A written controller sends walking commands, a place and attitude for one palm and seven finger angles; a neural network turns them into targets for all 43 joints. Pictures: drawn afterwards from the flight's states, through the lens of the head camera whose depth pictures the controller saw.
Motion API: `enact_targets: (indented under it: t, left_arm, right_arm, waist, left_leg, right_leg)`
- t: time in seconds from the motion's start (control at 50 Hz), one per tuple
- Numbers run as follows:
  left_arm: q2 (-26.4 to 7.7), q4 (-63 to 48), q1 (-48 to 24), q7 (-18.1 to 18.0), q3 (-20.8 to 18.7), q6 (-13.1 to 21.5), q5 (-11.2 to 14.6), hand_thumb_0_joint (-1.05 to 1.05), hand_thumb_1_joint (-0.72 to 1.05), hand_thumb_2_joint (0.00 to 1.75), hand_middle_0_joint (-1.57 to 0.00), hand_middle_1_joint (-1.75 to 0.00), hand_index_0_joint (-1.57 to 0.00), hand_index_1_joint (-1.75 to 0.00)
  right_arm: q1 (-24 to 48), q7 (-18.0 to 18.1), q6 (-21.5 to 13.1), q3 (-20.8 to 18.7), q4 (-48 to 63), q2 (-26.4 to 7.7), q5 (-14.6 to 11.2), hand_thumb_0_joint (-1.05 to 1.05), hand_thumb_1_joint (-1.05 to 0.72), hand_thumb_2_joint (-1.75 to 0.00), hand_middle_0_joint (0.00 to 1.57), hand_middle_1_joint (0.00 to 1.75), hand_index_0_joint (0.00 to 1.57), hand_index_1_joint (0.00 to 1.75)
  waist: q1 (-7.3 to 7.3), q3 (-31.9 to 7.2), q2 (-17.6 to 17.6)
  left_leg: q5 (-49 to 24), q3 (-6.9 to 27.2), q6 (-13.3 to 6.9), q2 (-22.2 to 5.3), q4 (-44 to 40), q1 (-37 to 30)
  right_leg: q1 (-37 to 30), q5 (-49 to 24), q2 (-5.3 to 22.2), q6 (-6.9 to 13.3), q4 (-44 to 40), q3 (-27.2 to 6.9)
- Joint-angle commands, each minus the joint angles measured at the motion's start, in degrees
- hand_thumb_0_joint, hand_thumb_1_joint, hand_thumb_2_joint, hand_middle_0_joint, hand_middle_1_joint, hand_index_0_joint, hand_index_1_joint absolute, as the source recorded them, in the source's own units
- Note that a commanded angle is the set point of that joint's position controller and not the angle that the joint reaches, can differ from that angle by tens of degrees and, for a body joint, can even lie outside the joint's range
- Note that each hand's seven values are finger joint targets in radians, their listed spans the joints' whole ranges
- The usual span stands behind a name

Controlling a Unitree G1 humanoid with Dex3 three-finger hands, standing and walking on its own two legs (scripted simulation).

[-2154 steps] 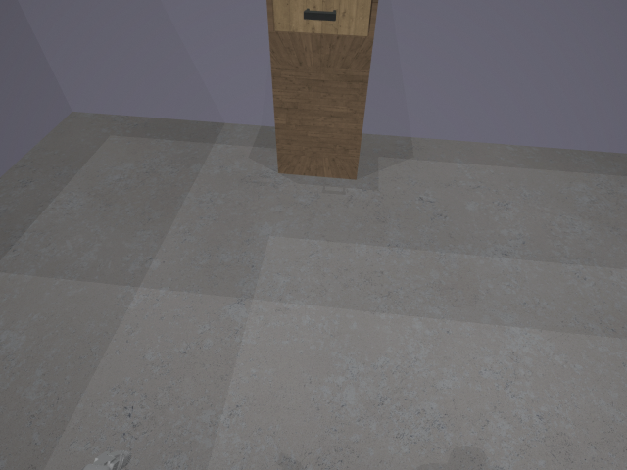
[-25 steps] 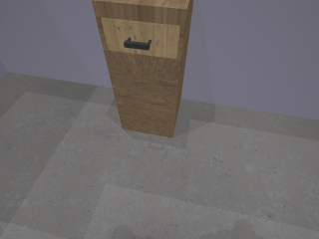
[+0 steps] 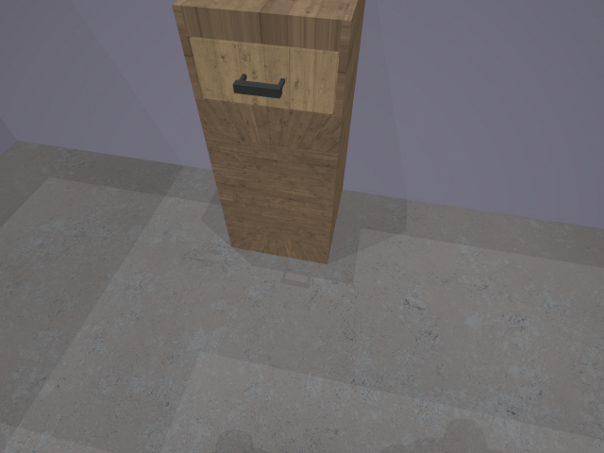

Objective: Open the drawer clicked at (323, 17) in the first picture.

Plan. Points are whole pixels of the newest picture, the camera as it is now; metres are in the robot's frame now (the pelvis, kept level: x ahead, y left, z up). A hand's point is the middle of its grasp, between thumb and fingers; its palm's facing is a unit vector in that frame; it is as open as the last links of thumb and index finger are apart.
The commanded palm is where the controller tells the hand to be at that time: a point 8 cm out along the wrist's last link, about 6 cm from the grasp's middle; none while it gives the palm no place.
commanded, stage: turn to face it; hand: left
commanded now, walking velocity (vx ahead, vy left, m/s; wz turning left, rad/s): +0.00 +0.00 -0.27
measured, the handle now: (260, 84) +0.91 +0.16 +0.00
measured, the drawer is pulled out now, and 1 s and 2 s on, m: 0.00 0.00 0.00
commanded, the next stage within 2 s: take the last steps up to it in 0.28 s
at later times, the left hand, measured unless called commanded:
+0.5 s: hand out of the picture +0.04 +0.20 -0.18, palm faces -0.09 -0.97 -0.22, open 7.4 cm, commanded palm none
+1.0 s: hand (192, 412) +0.21 +0.20 -0.18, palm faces -0.13 -0.98 -0.14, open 7.4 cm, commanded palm none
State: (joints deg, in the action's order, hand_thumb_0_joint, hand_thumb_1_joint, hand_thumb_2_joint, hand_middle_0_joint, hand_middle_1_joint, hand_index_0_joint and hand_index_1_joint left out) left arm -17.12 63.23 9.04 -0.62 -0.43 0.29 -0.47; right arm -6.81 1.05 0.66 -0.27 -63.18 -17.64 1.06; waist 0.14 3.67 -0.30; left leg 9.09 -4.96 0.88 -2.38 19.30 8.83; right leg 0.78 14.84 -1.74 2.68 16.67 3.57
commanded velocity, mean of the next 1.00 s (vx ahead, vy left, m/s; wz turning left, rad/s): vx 0.19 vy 0.04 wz -0.12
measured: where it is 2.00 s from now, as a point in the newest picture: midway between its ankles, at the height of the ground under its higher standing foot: (306, 423)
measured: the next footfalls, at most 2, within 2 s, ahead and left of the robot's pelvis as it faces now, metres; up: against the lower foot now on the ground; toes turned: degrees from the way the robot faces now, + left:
right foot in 1.10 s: +0.24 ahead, -0.12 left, +0.00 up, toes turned -13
left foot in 1.36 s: +0.35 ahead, +0.14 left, +0.00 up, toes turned +1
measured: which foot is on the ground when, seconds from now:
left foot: down 0.00-1.00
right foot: down 0.00-0.70, up 0.72-1.00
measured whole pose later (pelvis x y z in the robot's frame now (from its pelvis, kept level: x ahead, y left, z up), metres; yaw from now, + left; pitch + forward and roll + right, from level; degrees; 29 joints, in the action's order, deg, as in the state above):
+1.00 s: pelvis +0.11 +0.03 +0.00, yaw -7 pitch +0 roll -1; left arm -9.8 57.9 8.5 1.7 -2.7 -0.3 -1.4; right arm -24.8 1.7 -3.0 -0.6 -65.6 -5.8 1.9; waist 1.8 5.3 0.5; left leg 18.9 -7.5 -1.6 -1.2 20.5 1.7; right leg 27.3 14.9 4.8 0.7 42.6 5.2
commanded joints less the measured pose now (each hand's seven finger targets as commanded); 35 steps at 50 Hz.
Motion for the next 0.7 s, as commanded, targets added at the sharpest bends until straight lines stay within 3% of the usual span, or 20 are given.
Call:
enact_targets:
  t: [0.0,0.04,0.16,0.36,0.4,0.42,0.44,0.48,0.5,0.54,0.58,0.6,0.62,0.64,0.66,0.68]
  left_arm:
    - [-8.91,-2.91,1.47,-0.92,-2.25,0.46,-0.01,0.0,0.9,0.9,-0.2,-0.3,-0.2,-0.3]
    - [-6.83,-2.8,2.27,-0.98,-1.9,-0.12,0.03,0.0,0.9,0.9,-0.2,-0.3,-0.2,-0.3]
    - [-6.41,-4.18,4.22,-0.92,-2.58,-0.98,-0.14,0.0,0.9,0.9,-0.2,-0.3,-0.2,-0.3]
    - [-3.51,-7.34,5.19,-0.33,-3.43,-1.78,-0.58,0.0,0.9,0.9,-0.2,-0.3,-0.2,-0.3]
    - [-2.64,-6.88,6.62,-0.24,-3.21,-1.25,-0.66,0.0,0.9,0.9,-0.2,-0.3,-0.2,-0.3]
    - [-2.75,-6.62,7.23,-0.07,-3.25,-0.97,-0.74,0.0,0.9,0.9,-0.2,-0.3,-0.2,-0.3]
    - [-3.08,-6.38,7.57,0.03,-3.41,-0.73,-0.86,0.0,0.9,0.9,-0.2,-0.3,-0.2,-0.3]
    - [-4.38,-5.36,9.57,-0.12,-3.83,-0.46,-0.85,0.0,0.9,0.9,-0.2,-0.3,-0.2,-0.3]
    - [-4.37,-4.79,10.51,-0.29,-3.86,-0.26,-0.8,0.0,0.9,0.9,-0.2,-0.3,-0.2,-0.3]
    - [-3.97,-4.55,10.51,-0.31,-4.09,0.44,-0.76,0.0,0.9,0.9,-0.2,-0.3,-0.2,-0.3]
    - [-3.59,-4.45,10.62,-0.32,-4.41,1.23,-0.78,0.0,0.9,0.9,-0.2,-0.3,-0.2,-0.3]
    - [-3.57,-4.12,10.69,-0.29,-4.44,1.44,-0.71,0.0,0.9,0.9,-0.2,-0.3,-0.2,-0.3]
    - [-3.12,-4.15,9.75,-0.16,-4.44,1.49,-0.42,0.0,0.9,0.9,-0.2,-0.3,-0.2,-0.3]
    - [-1.49,-4.63,8.81,0.12,-4.2,1.5,-0.12,0.0,0.9,0.9,-0.2,-0.3,-0.2,-0.3]
    - [1.54,-5.88,7.75,0.6,-3.62,1.56,0.17,0.0,0.9,0.9,-0.2,-0.3,-0.2,-0.3]
    - [2.67,-7.74,3.89,0.59,-2.85,1.92,0.1,0.0,0.9,0.9,-0.2,-0.3,-0.2,-0.3]
  right_arm:
    - [-2.68,0.64,-0.53,-1.61,2.65,-6.94,-0.27,0.0,-0.9,-0.9,0.2,0.3,0.2,0.3]
    - [-4.0,0.74,-0.19,-1.31,2.51,-4.73,-0.12,0.0,-0.9,-0.9,0.2,0.3,0.2,0.3]
    - [-5.79,1.15,0.29,-1.88,3.62,-3.87,-0.14,0.0,-0.9,-0.9,0.2,0.3,0.2,0.3]
    - [-8.58,1.45,0.48,-3.37,4.92,-2.45,0.06,0.0,-0.9,-0.9,0.2,0.3,0.2,0.3]
    - [-9.14,0.93,0.13,-3.14,4.9,-1.41,0.24,0.0,-0.9,-0.9,0.2,0.3,0.2,0.3]
    - [-9.06,0.61,-0.06,-3.04,4.92,-0.87,0.41,0.0,-0.9,-0.9,0.2,0.3,0.2,0.3]
    - [-8.67,0.24,-0.23,-2.97,5.06,-0.21,0.51,0.0,-0.9,-0.9,0.2,0.3,0.2,0.3]
    - [-7.27,-0.45,-0.4,-2.44,5.46,2.46,0.44,0.0,-0.9,-0.9,0.2,0.3,0.2,0.3]
    - [-6.38,-0.69,-0.51,-2.44,5.72,2.62,0.5,0.0,-0.9,-0.9,0.2,0.3,0.2,0.3]
    - [-6.36,-0.83,-0.98,-2.55,5.76,2.97,0.35,0.0,-0.9,-0.9,0.2,0.3,0.2,0.3]
    - [-7.75,-0.79,-1.71,-2.49,5.77,3.21,0.09,0.0,-0.9,-0.9,0.2,0.3,0.2,0.3]
    - [-8.96,-0.78,-2.04,-2.46,5.24,3.51,-0.01,0.0,-0.9,-0.9,0.2,0.3,0.2,0.3]
    - [-12.18,-0.6,-2.41,-2.34,4.11,3.68,0.01,0.0,-0.9,-0.9,0.2,0.3,0.2,0.3]
    - [-17.07,-0.22,-2.99,-2.48,2.22,2.79,0.18,0.0,-0.9,-0.9,0.2,0.3,0.2,0.3]
    - [-24.02,0.52,-3.5,-3.56,-0.01,-1.91,0.97,0.0,-0.9,-0.9,0.2,0.3,0.2,0.3]
    - [-30.1,0.9,-3.34,-4.15,-1.4,-3.71,1.3,0.0,-0.9,-0.9,0.2,0.3,0.2,0.3]
  waist:
    - [0.75,-4.8,1.1]
    - [0.91,-4.56,0.64]
    - [0.71,-3.3,0.7]
    - [0.67,-1.69,-1.66]
    - [0.1,-3.3,-1.61]
    - [-0.22,-2.33,-0.11]
    - [-0.71,-0.21,2.06]
    - [-1.93,3.55,9.57]
    - [-2.34,5.48,10.1]
    - [-1.95,6.94,8.33]
    - [-1.18,4.56,7.98]
    - [-0.75,3.46,7.43]
    - [0.88,2.56,5.59]
    - [2.82,0.66,0.31]
    - [5.11,-1.23,-11.95]
    - [6.97,-1.21,-16.57]
  left_leg:
    - [-12.56,4.52,-1.65,-6.32,2.34,-5.61]
    - [-11.9,3.69,-1.29,-6.53,2.91,-4.9]
    - [-10.6,1.98,-1.14,-6.75,5.83,-2.47]
    - [-1.56,3.53,-2.93,-8.89,5.33,0.61]
    - [9.38,3.63,-2.81,-7.96,4.36,1.43]
    - [15.78,3.55,-2.64,-7.01,4.42,3.25]
    - [18.74,2.75,-2.17,-5.34,6.01,6.28]
    - [16.51,-0.53,-0.84,-0.93,14.91,13.05]
    - [16.69,-0.22,-0.58,-0.68,19.05,16.05]
    - [17.42,1.4,-0.43,-1.43,21.92,18.73]
    - [16.36,2.07,-0.52,-1.71,17.51,16.62]
    - [14.78,1.42,-0.65,-1.35,13.78,12.84]
    - [10.37,1.03,-1.0,-1.11,7.77,5.96]
    - [5.95,3.55,-2.48,-2.06,3.1,-4.55]
    - [3.96,17.16,-7.33,-11.88,-0.34,-14.11]
    - [-0.09,28.12,-13.19,-21.4,-5.29,-17.2]
  right_leg:
    - [5.06,-22.7,9.76,-0.6,-0.23,-8.06]
    - [5.53,-22.35,9.58,-0.54,0.76,-8.3]
    - [6.95,-24.16,9.07,0.12,4.21,-9.75]
    - [13.18,-12.24,6.21,0.25,8.8,-10.38]
    - [11.85,0.85,5.93,0.67,6.82,-11.47]
    - [11.71,8.85,6.4,1.38,4.68,-12.75]
    - [11.52,15.0,7.5,2.37,2.1,-15.21]
    - [10.27,23.03,13.17,5.55,-5.07,-23.46]
    - [9.43,22.22,15.26,7.45,-6.67,-25.87]
    - [7.25,13.61,16.65,9.58,-5.43,-25.26]
    - [4.53,3.13,16.44,9.51,-1.98,-22.24]
    - [5.12,-0.2,15.39,8.56,0.41,-19.9]
    - [8.72,-2.04,13.49,6.81,3.77,-16.64]
    - [15.46,-3.32,8.64,3.97,10.86,-11.81]
    - [26.45,1.6,1.61,0.5,25.46,-4.5]
    - [35.31,17.22,-0.55,-0.89,40.07,-0.27]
